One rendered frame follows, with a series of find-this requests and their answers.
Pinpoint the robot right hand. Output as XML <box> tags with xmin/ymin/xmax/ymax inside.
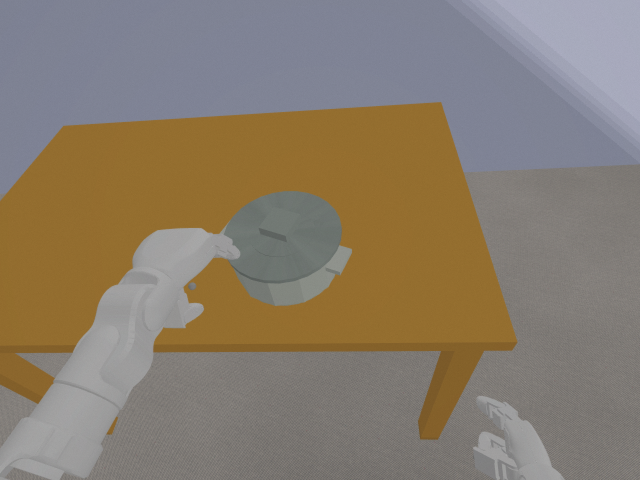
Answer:
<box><xmin>473</xmin><ymin>396</ymin><xmax>552</xmax><ymax>480</ymax></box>

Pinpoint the knob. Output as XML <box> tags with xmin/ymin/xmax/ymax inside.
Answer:
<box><xmin>258</xmin><ymin>207</ymin><xmax>301</xmax><ymax>242</ymax></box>

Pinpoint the robot left hand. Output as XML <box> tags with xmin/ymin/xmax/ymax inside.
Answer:
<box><xmin>132</xmin><ymin>228</ymin><xmax>240</xmax><ymax>328</ymax></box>

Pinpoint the table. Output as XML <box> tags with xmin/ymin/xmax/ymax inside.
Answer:
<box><xmin>0</xmin><ymin>102</ymin><xmax>517</xmax><ymax>440</ymax></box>

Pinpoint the pot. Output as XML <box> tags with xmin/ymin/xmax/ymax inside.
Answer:
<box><xmin>220</xmin><ymin>221</ymin><xmax>352</xmax><ymax>306</ymax></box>

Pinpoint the left robot forearm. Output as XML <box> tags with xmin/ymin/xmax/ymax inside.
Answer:
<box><xmin>0</xmin><ymin>267</ymin><xmax>179</xmax><ymax>480</ymax></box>

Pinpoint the lid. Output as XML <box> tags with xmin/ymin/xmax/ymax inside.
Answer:
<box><xmin>224</xmin><ymin>191</ymin><xmax>342</xmax><ymax>284</ymax></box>

